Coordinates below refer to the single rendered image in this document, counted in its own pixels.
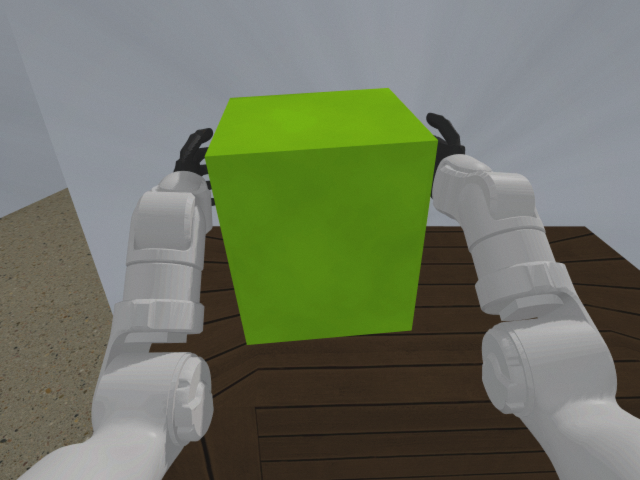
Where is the right robot forearm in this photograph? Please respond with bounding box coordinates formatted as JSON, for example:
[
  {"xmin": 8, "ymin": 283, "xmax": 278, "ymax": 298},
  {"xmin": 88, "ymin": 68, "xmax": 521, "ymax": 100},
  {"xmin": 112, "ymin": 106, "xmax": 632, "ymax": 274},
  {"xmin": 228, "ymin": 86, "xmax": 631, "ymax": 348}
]
[{"xmin": 432, "ymin": 154, "xmax": 617, "ymax": 395}]

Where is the left robot upper arm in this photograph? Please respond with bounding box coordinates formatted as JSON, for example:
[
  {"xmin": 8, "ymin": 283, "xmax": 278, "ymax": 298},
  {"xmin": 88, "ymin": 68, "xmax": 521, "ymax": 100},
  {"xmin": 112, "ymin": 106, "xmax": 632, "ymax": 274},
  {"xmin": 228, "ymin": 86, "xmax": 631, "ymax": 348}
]
[{"xmin": 17, "ymin": 352, "xmax": 214, "ymax": 480}]

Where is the pedestal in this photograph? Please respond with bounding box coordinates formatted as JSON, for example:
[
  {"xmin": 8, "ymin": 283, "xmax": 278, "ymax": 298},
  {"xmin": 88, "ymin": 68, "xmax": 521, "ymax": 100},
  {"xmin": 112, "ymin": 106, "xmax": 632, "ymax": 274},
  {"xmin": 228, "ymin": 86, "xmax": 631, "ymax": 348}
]
[{"xmin": 149, "ymin": 226, "xmax": 640, "ymax": 480}]

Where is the right robot upper arm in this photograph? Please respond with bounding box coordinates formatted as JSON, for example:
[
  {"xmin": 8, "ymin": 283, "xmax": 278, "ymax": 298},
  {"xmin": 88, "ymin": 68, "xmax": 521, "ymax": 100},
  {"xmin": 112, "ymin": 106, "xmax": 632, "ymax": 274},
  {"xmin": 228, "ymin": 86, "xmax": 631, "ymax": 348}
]
[{"xmin": 482, "ymin": 315, "xmax": 640, "ymax": 480}]

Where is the right robot hand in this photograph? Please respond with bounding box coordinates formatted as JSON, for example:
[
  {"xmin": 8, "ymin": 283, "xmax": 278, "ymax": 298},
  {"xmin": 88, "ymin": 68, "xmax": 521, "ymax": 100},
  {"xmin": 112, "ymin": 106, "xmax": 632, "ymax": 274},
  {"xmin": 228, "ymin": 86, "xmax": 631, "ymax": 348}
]
[{"xmin": 426, "ymin": 113, "xmax": 465, "ymax": 199}]

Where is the carton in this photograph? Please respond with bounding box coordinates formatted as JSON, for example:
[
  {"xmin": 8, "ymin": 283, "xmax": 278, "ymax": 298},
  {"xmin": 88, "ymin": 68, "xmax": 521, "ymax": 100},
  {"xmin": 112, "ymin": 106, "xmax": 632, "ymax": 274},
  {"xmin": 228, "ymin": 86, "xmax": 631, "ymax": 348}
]
[{"xmin": 205, "ymin": 88, "xmax": 438, "ymax": 345}]

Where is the left robot hand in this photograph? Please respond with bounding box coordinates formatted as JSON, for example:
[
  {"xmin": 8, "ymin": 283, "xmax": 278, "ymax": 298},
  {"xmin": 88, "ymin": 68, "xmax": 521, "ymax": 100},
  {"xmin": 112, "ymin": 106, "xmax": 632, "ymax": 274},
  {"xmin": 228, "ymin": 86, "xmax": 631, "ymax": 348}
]
[{"xmin": 173, "ymin": 128, "xmax": 215, "ymax": 206}]

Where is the left robot forearm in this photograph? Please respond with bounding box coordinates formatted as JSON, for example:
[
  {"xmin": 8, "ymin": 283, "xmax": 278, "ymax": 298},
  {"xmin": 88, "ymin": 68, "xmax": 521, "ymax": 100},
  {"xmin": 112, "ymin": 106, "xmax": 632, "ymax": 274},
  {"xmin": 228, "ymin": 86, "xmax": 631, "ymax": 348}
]
[{"xmin": 91, "ymin": 171, "xmax": 213, "ymax": 431}]

